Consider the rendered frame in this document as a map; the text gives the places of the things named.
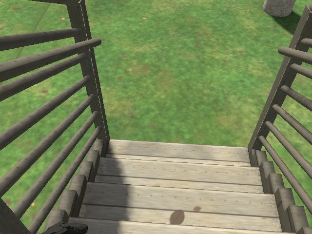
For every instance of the stairs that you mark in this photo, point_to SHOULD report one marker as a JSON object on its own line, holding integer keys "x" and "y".
{"x": 156, "y": 187}

